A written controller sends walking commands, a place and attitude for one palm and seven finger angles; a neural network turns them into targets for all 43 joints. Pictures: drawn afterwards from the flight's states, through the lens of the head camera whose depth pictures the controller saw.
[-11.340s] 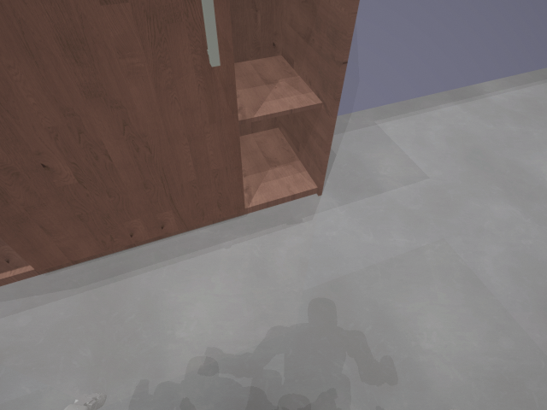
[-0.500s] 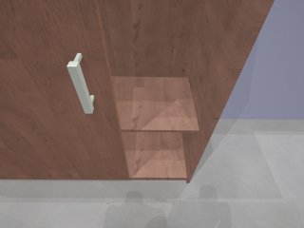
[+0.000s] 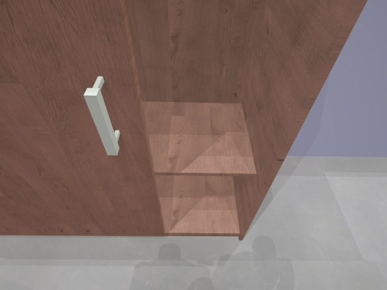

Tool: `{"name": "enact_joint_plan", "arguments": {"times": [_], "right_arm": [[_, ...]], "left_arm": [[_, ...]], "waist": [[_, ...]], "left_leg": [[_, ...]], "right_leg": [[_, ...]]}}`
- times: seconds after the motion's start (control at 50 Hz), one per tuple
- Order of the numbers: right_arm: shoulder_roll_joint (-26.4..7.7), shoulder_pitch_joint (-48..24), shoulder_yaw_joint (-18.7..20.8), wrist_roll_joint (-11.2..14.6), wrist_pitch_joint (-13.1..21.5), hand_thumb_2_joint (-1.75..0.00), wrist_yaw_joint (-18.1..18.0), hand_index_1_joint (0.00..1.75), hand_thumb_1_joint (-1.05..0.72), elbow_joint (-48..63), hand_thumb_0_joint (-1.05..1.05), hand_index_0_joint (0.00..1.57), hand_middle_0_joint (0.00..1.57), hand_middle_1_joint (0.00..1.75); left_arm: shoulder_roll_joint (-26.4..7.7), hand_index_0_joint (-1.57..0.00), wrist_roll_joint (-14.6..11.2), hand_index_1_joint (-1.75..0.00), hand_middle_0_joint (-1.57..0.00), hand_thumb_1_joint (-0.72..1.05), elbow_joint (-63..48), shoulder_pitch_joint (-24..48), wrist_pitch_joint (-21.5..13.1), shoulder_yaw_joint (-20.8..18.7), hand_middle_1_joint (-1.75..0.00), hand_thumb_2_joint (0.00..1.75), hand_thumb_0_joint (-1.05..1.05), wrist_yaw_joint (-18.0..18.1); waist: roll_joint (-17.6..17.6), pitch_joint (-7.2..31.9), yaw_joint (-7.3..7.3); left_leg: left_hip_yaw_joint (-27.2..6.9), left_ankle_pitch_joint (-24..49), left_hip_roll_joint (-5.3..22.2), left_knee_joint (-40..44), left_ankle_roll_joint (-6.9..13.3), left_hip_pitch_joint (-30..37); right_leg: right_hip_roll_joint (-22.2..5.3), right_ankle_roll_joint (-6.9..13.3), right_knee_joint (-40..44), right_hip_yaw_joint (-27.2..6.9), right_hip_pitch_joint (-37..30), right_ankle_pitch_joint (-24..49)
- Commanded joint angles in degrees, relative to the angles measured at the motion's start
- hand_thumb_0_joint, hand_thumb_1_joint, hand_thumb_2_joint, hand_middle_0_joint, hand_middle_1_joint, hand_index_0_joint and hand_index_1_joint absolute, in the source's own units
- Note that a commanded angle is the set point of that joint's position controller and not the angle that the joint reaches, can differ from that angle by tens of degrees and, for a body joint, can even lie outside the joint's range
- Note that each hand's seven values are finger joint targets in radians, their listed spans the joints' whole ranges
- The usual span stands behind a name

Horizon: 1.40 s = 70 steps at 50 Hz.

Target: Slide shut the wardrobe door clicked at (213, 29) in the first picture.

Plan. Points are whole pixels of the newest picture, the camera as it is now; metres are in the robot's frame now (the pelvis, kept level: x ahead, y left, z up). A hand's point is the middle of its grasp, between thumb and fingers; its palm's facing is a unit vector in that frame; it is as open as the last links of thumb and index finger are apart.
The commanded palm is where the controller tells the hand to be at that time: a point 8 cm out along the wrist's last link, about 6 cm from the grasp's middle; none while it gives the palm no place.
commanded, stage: look again from close up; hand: left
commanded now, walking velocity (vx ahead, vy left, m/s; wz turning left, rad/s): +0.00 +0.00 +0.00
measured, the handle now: (106, 118) +0.44 +0.23 +0.11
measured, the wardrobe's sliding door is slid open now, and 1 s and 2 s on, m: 0.38 0.38 0.38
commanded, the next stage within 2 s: raise the hand with hooked fingers in 0.72 s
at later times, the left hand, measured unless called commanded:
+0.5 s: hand out of the picture +0.00 +0.17 -0.18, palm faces +0.03 -0.98 -0.18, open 7.4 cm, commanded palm none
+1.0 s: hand (92, 273) +0.16 +0.21 -0.04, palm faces +0.20 -0.95 -0.25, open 7.4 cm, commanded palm +0.11 +0.23 -0.05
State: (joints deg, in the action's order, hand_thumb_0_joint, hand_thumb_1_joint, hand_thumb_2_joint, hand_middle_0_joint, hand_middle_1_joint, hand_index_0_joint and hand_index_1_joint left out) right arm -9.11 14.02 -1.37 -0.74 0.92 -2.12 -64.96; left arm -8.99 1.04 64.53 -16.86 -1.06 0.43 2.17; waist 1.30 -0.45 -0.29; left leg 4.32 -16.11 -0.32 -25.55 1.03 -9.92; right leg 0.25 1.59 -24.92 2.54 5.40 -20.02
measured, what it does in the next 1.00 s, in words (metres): stands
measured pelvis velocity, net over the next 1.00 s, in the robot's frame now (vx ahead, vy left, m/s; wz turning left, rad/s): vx -0.02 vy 0.01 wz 0.06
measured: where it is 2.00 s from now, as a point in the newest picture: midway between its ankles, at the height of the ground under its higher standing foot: outside the picture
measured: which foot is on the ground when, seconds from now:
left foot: down 0.00-1.00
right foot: down 0.00-1.00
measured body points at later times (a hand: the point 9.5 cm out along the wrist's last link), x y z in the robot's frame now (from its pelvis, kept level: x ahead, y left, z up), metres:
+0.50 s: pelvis +0.02 +0.01 +0.00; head +0.03 +0.01 +0.45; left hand +0.00 +0.22 -0.16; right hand +0.01 -0.21 -0.16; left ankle -0.03 +0.11 -0.74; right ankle -0.07 -0.09 -0.74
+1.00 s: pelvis -0.02 +0.01 -0.01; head +0.01 -0.01 +0.44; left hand +0.14 +0.26 -0.02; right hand +0.08 -0.24 -0.14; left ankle -0.03 +0.11 -0.74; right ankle -0.07 -0.10 -0.74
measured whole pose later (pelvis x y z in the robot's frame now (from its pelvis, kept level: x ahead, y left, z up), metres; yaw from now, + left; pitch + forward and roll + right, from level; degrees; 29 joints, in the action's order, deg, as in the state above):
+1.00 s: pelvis -0.02 +0.01 -0.01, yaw +3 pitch +4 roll +2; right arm -13.1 18.8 0.9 0.7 15.4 -2.8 -46.5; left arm -13.4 -6.6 7.4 -24.7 -3.3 -2.7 4.7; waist -1.3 1.4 1.9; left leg 2.2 -16.8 -2.7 -32.4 1.8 -19.5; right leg -2.2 0.9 -35.9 3.8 15.6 -23.3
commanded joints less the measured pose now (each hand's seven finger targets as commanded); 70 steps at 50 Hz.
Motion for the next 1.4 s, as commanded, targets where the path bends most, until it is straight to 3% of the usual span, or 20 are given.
{"name": "enact_joint_plan", "arguments": {"times": [0.0,0.78,0.8,0.82,0.84,0.86,0.88,0.9,0.94,0.98,1.02,1.04,1.06,1.1,1.14,1.16,1.24,1.28,1.34,1.38], "right_arm": [[-5.04,3.62,0.80,0.19,0.98,-0.90,-0.20,0.30,-0.90,1.09,0.00,0.20,0.20,0.30],[-4.21,5.72,0.72,0.30,0.94,-0.90,-0.80,0.30,-0.90,-0.17,0.00,0.20,0.20,0.30],[-6.76,1.45,1.51,0.62,1.30,-0.90,0.19,0.30,-0.90,4.61,0.00,0.20,0.20,0.30],[-16.41,4.91,3.58,2.77,9.28,-0.90,-1.83,0.30,-0.90,23.76,0.00,0.20,0.20,0.30],[-11.41,-0.94,1.03,3.22,14.15,-0.90,-3.47,0.30,-0.90,22.01,0.00,0.20,0.20,0.30],[-9.80,1.82,2.82,2.46,17.83,-0.90,-2.61,0.30,-0.90,23.01,0.00,0.20,0.20,0.30],[-9.06,2.89,2.79,3.99,18.56,-0.90,-2.53,0.30,-0.90,20.67,0.00,0.20,0.20,0.30],[-11.58,1.10,4.37,3.26,18.89,-0.90,-1.81,0.30,-0.90,24.28,0.00,0.20,0.20,0.30],[-13.60,1.94,5.89,1.39,19.01,-0.90,-0.89,0.30,-0.90,27.40,0.00,0.20,0.20,0.30],[-13.00,-0.91,6.11,0.47,17.97,-0.90,0.10,0.30,-0.90,29.31,0.00,0.20,0.20,0.30],[-13.44,-4.14,6.78,0.54,17.00,-0.90,1.27,0.30,-0.90,31.98,0.00,0.20,0.20,0.30],[-13.45,-5.48,6.98,0.89,16.70,-0.90,1.91,0.30,-0.90,33.62,0.00,0.20,0.20,0.30],[-13.77,-6.11,6.71,1.03,16.47,-0.90,2.31,0.30,-0.90,35.36,0.00,0.20,0.20,0.30],[-13.20,-8.09,6.92,1.63,14.59,-0.90,1.89,0.30,-0.90,39.91,0.00,0.20,0.20,0.30],[-12.75,-8.67,6.21,1.92,12.28,-0.90,1.09,0.30,-0.90,43.26,0.00,0.20,0.20,0.30],[-12.15,-8.68,5.71,2.22,11.59,-0.90,0.76,0.30,-0.90,45.01,0.00,0.20,0.20,0.30],[-10.88,-5.47,4.57,2.05,11.79,-0.90,-1.06,0.30,-0.90,43.87,0.00,0.20,0.20,0.30],[-10.39,-4.89,3.63,2.18,13.32,-0.90,-2.01,0.30,-0.90,42.35,0.00,0.20,0.20,0.30],[-11.93,-4.51,2.48,2.93,15.16,-0.90,-3.11,0.30,-0.90,40.15,0.00,0.20,0.20,0.30],[-12.23,-4.65,1.84,3.28,16.14,-0.90,-3.53,0.30,-0.90,39.78,0.00,0.20,0.20,0.30]], "left_arm": [[-5.66,-0.20,-0.13,-0.30,-0.20,0.90,-1.08,-4.79,-0.67,-0.94,-0.30,0.90,0.00,0.34],[-4.49,-0.20,-0.21,-0.30,-0.20,0.90,0.45,-6.52,-0.37,-1.06,-0.30,0.90,0.00,0.66],[-5.44,-0.20,0.85,-0.30,-0.20,0.90,-0.05,-8.28,-2.27,-0.44,-0.30,0.90,0.00,2.78],[-17.48,-0.20,-10.65,-0.32,-0.20,0.88,-89.13,32.15,-12.64,-4.97,-0.32,0.89,0.00,1.90],[-22.36,-0.20,-7.12,-0.33,-0.20,0.85,-90.66,26.52,-11.97,-6.99,-0.33,0.88,0.00,4.02],[-6.74,-0.21,-6.97,-0.34,-0.21,0.83,-73.32,-2.80,-3.75,-0.41,-0.34,0.87,0.00,4.50],[2.67,-0.21,-8.50,-0.36,-0.21,0.81,-64.90,-8.38,-0.23,4.99,-0.36,0.86,0.00,4.43],[0.94,-0.21,-9.31,-0.37,-0.21,0.78,-73.47,-1.30,-2.50,3.85,-0.37,0.85,0.00,3.45],[-2.57,-0.21,-7.86,-0.40,-0.21,0.74,-69.78,-3.62,-6.49,-0.38,-0.40,0.83,0.00,0.63],[2.74,-0.22,-10.17,-0.43,-0.22,0.69,-58.11,-14.03,-12.69,-0.78,-0.43,0.81,0.00,-4.18],[2.34,-0.22,-14.30,-0.47,-0.22,0.64,-55.89,-18.93,-20.97,-5.11,-0.47,0.79,0.00,-11.61],[-0.97,-0.22,-16.15,-0.48,-0.22,0.62,-54.03,-20.86,-24.21,-9.23,-0.48,0.78,0.00,-16.06],[-4.01,-0.22,-18.39,-0.50,-0.22,0.60,-57.01,-16.94,-27.80,-12.15,-0.50,0.77,0.00,-20.19],[-10.39,-0.22,-18.24,-0.53,-0.22,0.55,-59.70,-12.83,-27.60,-17.88,-0.53,0.75,0.00,-21.06],[-12.68,-0.23,-17.70,-0.55,-0.23,0.50,-65.12,-5.11,-24.63,-18.17,-0.55,0.73,0.00,-19.08],[-11.14,-0.23,-17.67,-0.57,-0.23,0.48,-68.55,-0.57,-23.79,-15.98,-0.57,0.72,0.00,-17.80],[-13.25,-0.24,-16.21,-0.63,-0.24,0.39,-80.14,14.97,-27.83,-15.17,-0.63,0.68,0.00,-12.79],[-11.77,-0.24,-16.29,-0.66,-0.24,0.34,-79.72,17.51,-29.94,-11.91,-0.66,0.66,0.00,-13.74],[-13.81,-0.25,-17.30,-0.70,-0.25,0.27,-72.25,18.36,-28.45,-11.00,-0.70,0.63,0.00,-18.09],[-15.21,-0.25,-18.58,-0.74,-0.25,0.22,-68.48,17.13,-25.13,-12.45,-0.74,0.61,0.00,-20.69]], "waist": [[-0.46,-1.26,-0.14],[-0.70,-2.28,-0.22],[-2.53,-7.70,-0.64],[-12.22,20.25,6.42],[-19.94,18.03,2.65],[-17.86,16.68,1.84],[-10.64,10.92,3.12],[-5.74,7.83,2.52],[3.59,10.11,4.32],[14.76,6.30,2.17],[16.24,10.32,-1.13],[11.62,12.32,-3.57],[5.48,15.09,-3.89],[2.33,16.97,-4.97],[1.19,15.74,-4.19],[-0.17,14.69,-2.69],[-2.64,14.76,1.61],[-6.33,13.65,3.20],[-3.64,10.36,4.46],[-4.83,10.07,3.04]], "left_leg": [[-5.37,18.54,6.45,2.70,1.67,2.03],[-5.90,20.83,6.34,3.83,2.04,3.68],[-3.70,33.28,5.93,-9.20,0.03,-2.07],[-4.49,42.61,2.06,-1.67,1.09,15.12],[-4.27,45.39,4.62,-2.72,0.65,19.62],[-7.68,51.48,6.02,1.57,-0.66,19.14],[-8.54,51.34,5.30,-0.11,-0.32,14.17],[-9.58,44.68,5.44,-3.70,-0.47,9.42],[-8.48,30.31,2.72,-11.20,-0.07,1.38],[-7.22,18.35,0.90,-15.85,-0.17,-11.35],[-5.66,14.36,0.18,-19.75,-0.94,-19.61],[-4.72,13.29,-0.60,-21.89,-1.64,-22.47],[-4.15,11.37,-1.16,-23.16,-2.08,-24.35],[-1.81,6.98,-1.77,-24.32,-1.09,-26.77],[-2.08,1.96,-1.71,-24.87,-0.30,-28.36],[-1.94,-1.16,-1.66,-25.00,0.11,-28.60],[-4.07,-5.73,0.41,-26.31,1.21,-26.83],[-4.72,-6.74,0.65,-26.08,1.35,-24.91],[-5.43,-9.02,0.89,-25.46,1.43,-26.31],[-5.83,-8.87,0.56,-23.70,1.23,-25.94]], "right_leg": [[-6.92,0.50,2.84,-4.35,2.68,23.45],[-7.37,0.49,3.91,-3.54,1.36,23.78],[-8.37,-2.11,2.76,-6.87,8.98,43.72],[-3.63,-0.47,-4.40,-1.32,4.44,42.71],[-1.15,0.18,-5.96,-1.25,10.97,20.27],[0.33,1.04,-12.51,1.52,14.43,8.09],[-0.33,-0.46,-13.85,2.47,18.09,5.52],[-1.10,-1.05,-10.81,2.31,19.31,6.40],[-0.38,-0.76,-8.10,3.20,20.99,14.10],[-0.43,-1.66,-12.57,3.79,24.95,21.41],[-0.76,-1.52,-19.06,3.22,25.80,24.02],[-1.63,-0.95,-21.92,0.83,24.11,27.53],[-2.41,-0.44,-23.88,-0.65,23.85,26.62],[-1.94,-0.32,-23.62,-2.61,24.45,16.12],[-1.33,-0.33,-21.82,-4.54,26.85,5.89],[-1.39,-0.63,-19.64,-6.28,28.28,0.03],[-0.52,-0.70,-16.69,-8.22,31.96,-10.97],[-0.30,-0.30,-14.94,-8.50,32.26,-12.79],[-0.48,-0.87,-11.81,-9.81,31.85,-16.34],[-1.09,-0.86,-9.88,-10.11,28.90,-16.94]]}}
